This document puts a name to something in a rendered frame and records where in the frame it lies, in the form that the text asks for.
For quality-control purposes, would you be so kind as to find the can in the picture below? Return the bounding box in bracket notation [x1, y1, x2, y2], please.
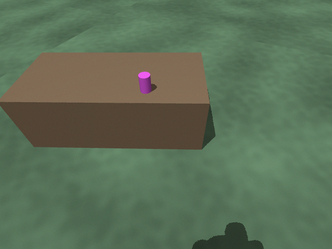
[138, 72, 151, 94]

